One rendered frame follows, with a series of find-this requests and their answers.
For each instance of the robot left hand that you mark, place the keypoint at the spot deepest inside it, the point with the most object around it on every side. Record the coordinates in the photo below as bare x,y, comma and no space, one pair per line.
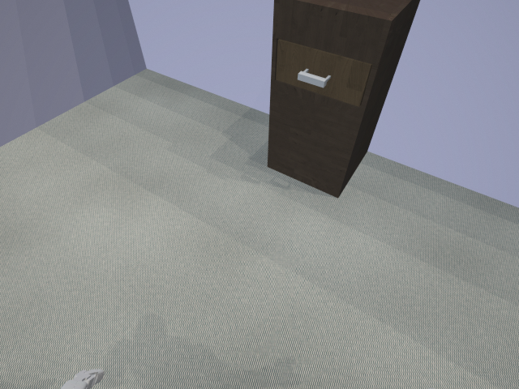
84,379

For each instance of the cabinet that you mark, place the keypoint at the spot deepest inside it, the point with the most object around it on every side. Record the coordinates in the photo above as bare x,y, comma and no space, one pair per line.
316,139

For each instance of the drawer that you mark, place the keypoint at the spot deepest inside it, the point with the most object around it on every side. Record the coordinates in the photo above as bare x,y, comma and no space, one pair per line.
349,77

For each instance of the handle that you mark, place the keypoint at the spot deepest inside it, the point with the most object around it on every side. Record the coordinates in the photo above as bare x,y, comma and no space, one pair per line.
313,79

